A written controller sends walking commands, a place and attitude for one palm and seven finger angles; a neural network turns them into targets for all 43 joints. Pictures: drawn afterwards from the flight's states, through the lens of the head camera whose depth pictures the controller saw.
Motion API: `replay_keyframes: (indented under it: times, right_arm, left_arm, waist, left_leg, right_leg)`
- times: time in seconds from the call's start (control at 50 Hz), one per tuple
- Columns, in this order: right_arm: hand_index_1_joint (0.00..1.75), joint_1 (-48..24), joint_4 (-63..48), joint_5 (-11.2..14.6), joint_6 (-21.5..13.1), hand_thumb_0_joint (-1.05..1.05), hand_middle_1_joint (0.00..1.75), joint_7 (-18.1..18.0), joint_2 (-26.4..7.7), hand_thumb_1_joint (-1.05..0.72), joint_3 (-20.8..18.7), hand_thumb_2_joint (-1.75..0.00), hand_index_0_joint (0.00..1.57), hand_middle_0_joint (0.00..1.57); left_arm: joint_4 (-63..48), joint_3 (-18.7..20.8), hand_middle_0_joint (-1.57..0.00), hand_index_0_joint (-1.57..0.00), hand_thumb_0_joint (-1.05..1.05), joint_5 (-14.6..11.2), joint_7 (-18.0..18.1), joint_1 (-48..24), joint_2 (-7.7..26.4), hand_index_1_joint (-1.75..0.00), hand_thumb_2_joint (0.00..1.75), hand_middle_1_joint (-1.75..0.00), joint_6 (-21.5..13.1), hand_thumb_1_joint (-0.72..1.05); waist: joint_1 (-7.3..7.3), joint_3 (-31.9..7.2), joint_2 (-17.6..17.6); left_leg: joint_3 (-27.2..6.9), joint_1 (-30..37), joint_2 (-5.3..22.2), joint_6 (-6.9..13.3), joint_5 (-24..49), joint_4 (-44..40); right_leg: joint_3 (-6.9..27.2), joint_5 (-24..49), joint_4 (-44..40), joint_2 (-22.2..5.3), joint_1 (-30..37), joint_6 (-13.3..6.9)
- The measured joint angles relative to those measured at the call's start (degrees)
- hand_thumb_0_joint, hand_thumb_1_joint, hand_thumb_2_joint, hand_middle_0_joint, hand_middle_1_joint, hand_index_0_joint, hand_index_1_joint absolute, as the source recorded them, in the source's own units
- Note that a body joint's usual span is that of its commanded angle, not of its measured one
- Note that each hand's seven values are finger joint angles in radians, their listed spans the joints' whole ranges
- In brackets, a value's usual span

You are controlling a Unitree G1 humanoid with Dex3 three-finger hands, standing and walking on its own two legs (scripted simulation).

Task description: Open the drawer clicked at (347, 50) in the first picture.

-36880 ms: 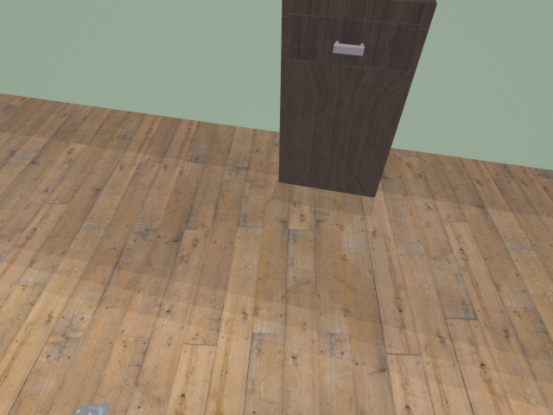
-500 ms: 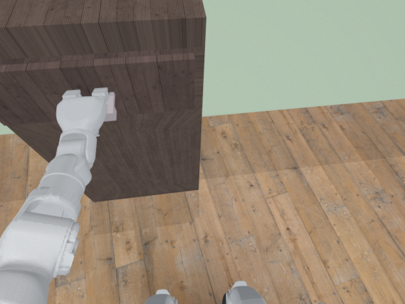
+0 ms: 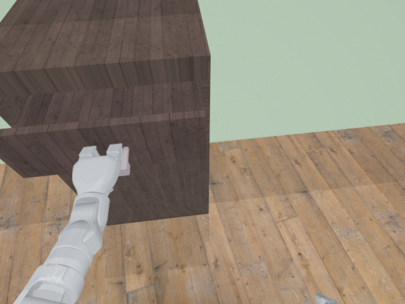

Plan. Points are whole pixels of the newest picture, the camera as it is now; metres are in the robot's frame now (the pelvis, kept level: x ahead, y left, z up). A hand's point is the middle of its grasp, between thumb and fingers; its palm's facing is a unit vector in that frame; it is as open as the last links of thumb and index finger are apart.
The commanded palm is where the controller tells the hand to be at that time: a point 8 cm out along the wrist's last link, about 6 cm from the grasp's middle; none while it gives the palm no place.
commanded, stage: pull the drawer open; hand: left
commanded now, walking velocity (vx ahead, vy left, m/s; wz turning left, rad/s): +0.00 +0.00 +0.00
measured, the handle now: (105, 161) +0.41 +0.23 +0.01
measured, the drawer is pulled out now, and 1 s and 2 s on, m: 0.11 0.30 0.30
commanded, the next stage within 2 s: open the thumb to release the handle in 1.16 s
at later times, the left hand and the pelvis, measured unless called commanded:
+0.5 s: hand (100, 237) +0.25 +0.21 -0.01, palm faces -0.01 -0.06 -1.00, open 5.7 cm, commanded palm +0.21 +0.20 +0.04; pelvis +0.00 -0.01 +0.00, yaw +1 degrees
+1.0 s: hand (96, 277) +0.18 +0.20 -0.01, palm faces +0.01 -0.08 -1.00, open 5.8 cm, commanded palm +0.14 +0.19 +0.04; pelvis -0.01 -0.03 -0.01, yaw -1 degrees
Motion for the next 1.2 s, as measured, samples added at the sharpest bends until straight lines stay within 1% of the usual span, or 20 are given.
replay_keyframes:
  times: [0.18,0.34,0.44,0.58,0.72,0.78,0.86,0.96,1.04,1.2]
  right_arm:
    - [0.3,-5.74,-3.5,-0.28,-0.57,0.01,0.3,0.23,0.16,-0.9,0.96,-0.9,0.2,0.2]
    - [0.3,-7.79,-4.28,-0.91,-0.26,0.01,0.3,0.3,0.95,-0.9,1.96,-0.9,0.2,0.2]
    - [0.3,-7.71,-4.19,-1.28,-0.39,0.01,0.3,0.45,1.63,-0.9,2.64,-0.9,0.2,0.2]
    - [0.3,-6.8,-4.02,-1.69,-0.94,0.01,0.3,0.93,1.82,-0.9,2.87,-0.9,0.2,0.2]
    - [0.3,-6.36,-4.08,-2.05,-1.59,0.01,0.3,1.37,1.31,-0.9,2.54,-0.9,0.2,0.2]
    - [0.3,-6.51,-4.25,-2.26,-1.77,0.01,0.3,1.43,0.98,-0.9,2.38,-0.9,0.2,0.2]
    - [0.3,-7.19,-4.43,-2.49,-2.06,0.01,0.3,1.54,0.9,-0.9,2.42,-0.9,0.2,0.2]
    - [0.3,-7.7,-5.04,-2.59,-2.33,0.01,0.3,1.53,1.09,-0.9,2.53,-0.9,0.2,0.2]
    - [0.3,-7.85,-5.24,-2.49,-2.34,0.01,0.3,1.35,1.17,-0.9,2.73,-0.9,0.2,0.2]
    - [0.3,-7.53,-4.92,-2.45,-2.24,0.01,0.3,0.88,1.19,-0.9,2.84,-0.9,0.2,0.2]
  left_arm:
    - [-10.99,-3.13,-0.38,-0.42,0.03,0.6,-0.26,10.38,-2.54,-1.34,0.8,-1.35,1.99,0.69]
    - [-17.67,-4.82,-0.37,-0.42,0.03,1.62,-0.55,17.43,-3.36,-1.35,0.81,-1.35,2.89,0.69]
    - [-21.46,-4.34,-0.35,-0.42,0.03,1.47,-0.72,22.28,-3.31,-1.35,0.8,-1.35,2.47,0.69]
    - [-27.71,-3.27,-0.34,-0.42,0.04,1.17,-0.27,30.25,-3.14,-1.34,0.79,-1.36,2.01,0.69]
    - [-34.58,-2.2,-0.32,-0.42,0.05,1.1,1.23,39.67,-2.92,-1.34,0.78,-1.36,1.0,0.69]
    - [-36.94,-2.02,-0.32,-0.42,0.05,1.2,2.02,43.04,-2.76,-1.34,0.78,-1.36,0.39,0.69]
    - [-37.83,-1.19,-0.31,-0.42,0.06,0.97,2.26,44.03,-2.73,-1.34,0.77,-1.36,-0.28,0.68]
    - [-37.87,-0.79,-0.3,-0.42,0.05,1.15,2.66,44.2,-2.85,-1.34,0.77,-1.36,0.2,0.69]
    - [-37.92,-0.97,-0.3,-0.42,0.05,0.95,2.58,44.11,-2.72,-1.34,0.77,-1.36,0.63,0.69]
    - [-37.62,-1.79,-0.31,-0.42,0.05,1.31,2.49,43.09,-2.85,-1.34,0.78,-1.35,1.18,0.69]
  waist:
    - [2.47,0.26,-0.28]
    - [4.16,1.01,-0.52]
    - [4.49,1.29,-0.38]
    - [4.47,1.62,-0.15]
    - [4.38,1.55,-0.36]
    - [4.6,1.59,-0.52]
    - [4.63,1.39,-0.83]
    - [4.39,1.07,-0.94]
    - [4.25,1.1,-0.86]
    - [4.66,1.47,-0.72]
  left_leg:
    - [-0.67,3.52,-0.43,-0.13,0.04,-0.98]
    - [-1.25,5.84,-0.5,-0.56,0.12,-1.35]
    - [-1.05,6.97,-0.29,-0.85,0.16,-1.63]
    - [-0.55,7.74,0.14,-1.28,0.05,-1.59]
    - [0.01,7.61,0.55,-1.62,-0.41,-0.73]
    - [0.11,7.31,0.68,-1.75,-0.7,-0.02]
    - [0.34,6.7,0.85,-1.9,-1.11,1.04]
    - [0.49,6.14,0.99,-2.03,-1.52,1.97]
    - [0.41,6.07,0.99,-2.04,-1.65,2.28]
    - [0.08,5.98,0.78,-1.97,-1.5,2.3]
  right_leg:
    - [-0.67,-0.53,-0.5,-0.47,3.62,-0.08]
    - [-1.25,-0.97,-0.31,-0.57,5.89,-0.49]
    - [-1.05,-1.1,-0.04,-0.35,6.65,-0.78]
    - [-0.58,-1.31,0.66,0.11,6.84,-1.2]
    - [-0.04,-1.8,2.12,0.58,6.14,-1.55]
    - [0.07,-2.08,2.97,0.72,5.7,-1.69]
    - [0.3,-2.49,4.26,0.91,4.83,-1.88]
    - [0.46,-2.88,5.35,1.08,4.1,-2.02]
    - [0.39,-3.02,5.63,1.08,4.06,-2.03]
    - [0.09,-2.94,5.5,0.85,4.21,-1.95]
